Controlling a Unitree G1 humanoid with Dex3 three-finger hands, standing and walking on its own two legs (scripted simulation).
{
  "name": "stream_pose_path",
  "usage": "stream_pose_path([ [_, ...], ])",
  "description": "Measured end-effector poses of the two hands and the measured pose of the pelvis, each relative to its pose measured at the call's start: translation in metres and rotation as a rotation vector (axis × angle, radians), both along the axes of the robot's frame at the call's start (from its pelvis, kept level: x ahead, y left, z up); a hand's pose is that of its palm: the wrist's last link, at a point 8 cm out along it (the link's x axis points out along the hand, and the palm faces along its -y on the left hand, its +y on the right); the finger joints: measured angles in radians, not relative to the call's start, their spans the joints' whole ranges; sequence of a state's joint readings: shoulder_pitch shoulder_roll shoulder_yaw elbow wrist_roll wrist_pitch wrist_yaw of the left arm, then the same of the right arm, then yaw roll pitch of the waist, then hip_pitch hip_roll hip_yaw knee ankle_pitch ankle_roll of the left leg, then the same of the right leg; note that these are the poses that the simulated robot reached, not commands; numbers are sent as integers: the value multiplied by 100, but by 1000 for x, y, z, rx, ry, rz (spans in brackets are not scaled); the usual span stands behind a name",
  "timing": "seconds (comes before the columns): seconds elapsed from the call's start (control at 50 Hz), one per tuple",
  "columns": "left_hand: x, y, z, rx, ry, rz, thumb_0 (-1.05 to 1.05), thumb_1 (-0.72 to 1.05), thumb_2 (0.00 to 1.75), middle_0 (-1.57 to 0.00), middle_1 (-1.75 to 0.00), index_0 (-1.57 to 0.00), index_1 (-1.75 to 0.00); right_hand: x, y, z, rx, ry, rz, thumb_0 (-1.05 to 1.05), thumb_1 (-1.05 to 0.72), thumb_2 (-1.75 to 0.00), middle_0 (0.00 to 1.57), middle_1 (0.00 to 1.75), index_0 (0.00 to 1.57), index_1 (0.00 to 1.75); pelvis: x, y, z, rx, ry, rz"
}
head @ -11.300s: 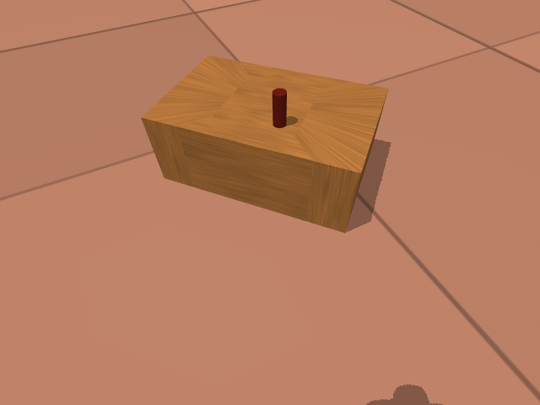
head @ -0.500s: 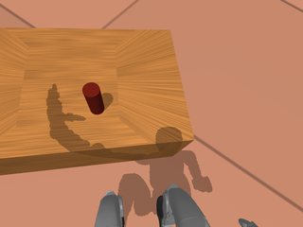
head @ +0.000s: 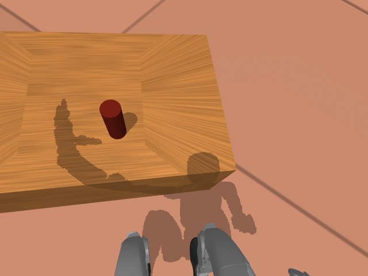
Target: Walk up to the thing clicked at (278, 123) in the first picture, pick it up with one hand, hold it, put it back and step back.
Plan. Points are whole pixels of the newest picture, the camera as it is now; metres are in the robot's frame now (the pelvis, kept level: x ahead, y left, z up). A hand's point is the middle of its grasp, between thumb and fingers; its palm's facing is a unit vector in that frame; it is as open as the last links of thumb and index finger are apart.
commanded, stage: go down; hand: left
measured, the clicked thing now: (114, 121) +0.55 +0.16 -0.22
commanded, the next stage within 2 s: none
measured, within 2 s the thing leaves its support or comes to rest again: neither
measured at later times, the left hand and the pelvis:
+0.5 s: hand out of the picture +0.47 +0.36 +0.08, palm faces +0.15 -0.99 -0.01, open 16.8 cm; pelvis +0.00 +0.00 -0.01, yaw +0 degrees
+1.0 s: hand out of the picture +0.47 +0.36 +0.08, palm faces +0.16 -0.99 +0.00, open 16.8 cm; pelvis -0.01 +0.00 -0.01, yaw +0 degrees
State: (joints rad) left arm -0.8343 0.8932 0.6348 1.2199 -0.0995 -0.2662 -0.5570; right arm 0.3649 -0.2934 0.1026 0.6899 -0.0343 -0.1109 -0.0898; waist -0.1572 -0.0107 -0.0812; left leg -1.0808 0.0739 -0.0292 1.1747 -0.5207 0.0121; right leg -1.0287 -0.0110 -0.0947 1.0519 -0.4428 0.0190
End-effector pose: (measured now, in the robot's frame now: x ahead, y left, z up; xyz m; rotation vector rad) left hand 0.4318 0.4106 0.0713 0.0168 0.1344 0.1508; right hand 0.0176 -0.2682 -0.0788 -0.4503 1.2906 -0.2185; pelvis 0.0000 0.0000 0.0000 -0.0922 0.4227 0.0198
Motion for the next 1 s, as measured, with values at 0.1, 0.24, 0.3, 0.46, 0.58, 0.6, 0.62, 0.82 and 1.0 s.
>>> stream_pose_path([
  [0.1,0,2,3,0,-20,6,-1,-35,9,-5,-4,-3,-6,2,0,-1,-1,-3,5,1,-89,-89,21,30,21,30,-1,0,-1,0,-1,0],
  [0.24,4,2,4,-1,-32,0,-1,-35,9,-5,-4,-3,-5,3,0,-4,-2,-5,17,1,-89,-89,21,30,21,30,-3,0,-3,-1,8,0],
  [0.3,6,1,4,-4,-42,-1,-1,-35,9,-4,-4,-3,-5,3,-1,-5,-3,-1,21,1,-89,-89,21,30,21,30,-3,-1,-5,-1,13,-1],
  [0.46,9,0,6,-4,-61,2,-1,-35,10,-4,-4,-2,-6,-1,-1,-6,-5,9,7,1,-89,-89,20,30,21,30,-4,-2,-6,-1,15,-1],
  [0.58,5,1,8,-4,-66,8,-1,-35,10,-4,-4,-2,-6,-4,0,-4,-1,11,-6,1,-89,-89,21,30,21,30,-2,-1,-4,-1,11,-2],
  [0.6,4,2,8,-4,-68,9,-1,-35,10,-4,-4,-2,-6,-4,0,-4,-1,11,-6,1,-89,-89,21,30,21,30,-2,-1,-4,-1,10,-2],
  [0.62,3,2,9,-3,-69,9,-1,-35,10,-4,-4,-2,-6,-4,0,-4,0,12,-7,1,-89,-89,21,30,21,30,-2,-1,-3,-1,8,-1],
  [0.82,0,4,7,-12,-99,10,-1,-36,9,-4,-5,-3,-6,2,-1,-6,-8,-1,7,1,-89,-89,21,30,21,30,-4,-1,-5,-2,6,1],
  [1.0,6,3,11,-14,-109,12,-1,-37,9,-4,-4,-3,-5,5,-2,-8,-11,-6,23,1,-89,-89,21,30,21,30,-7,-2,-8,-3,15,2],
])
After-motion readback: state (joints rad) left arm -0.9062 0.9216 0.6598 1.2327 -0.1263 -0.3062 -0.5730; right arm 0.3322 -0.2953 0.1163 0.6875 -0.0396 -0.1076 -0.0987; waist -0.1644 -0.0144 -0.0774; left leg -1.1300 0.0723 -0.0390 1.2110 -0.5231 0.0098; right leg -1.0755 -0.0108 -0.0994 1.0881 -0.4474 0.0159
